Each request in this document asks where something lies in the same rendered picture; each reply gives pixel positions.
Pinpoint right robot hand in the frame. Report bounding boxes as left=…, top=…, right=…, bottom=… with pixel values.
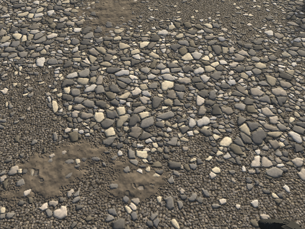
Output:
left=258, top=219, right=303, bottom=229

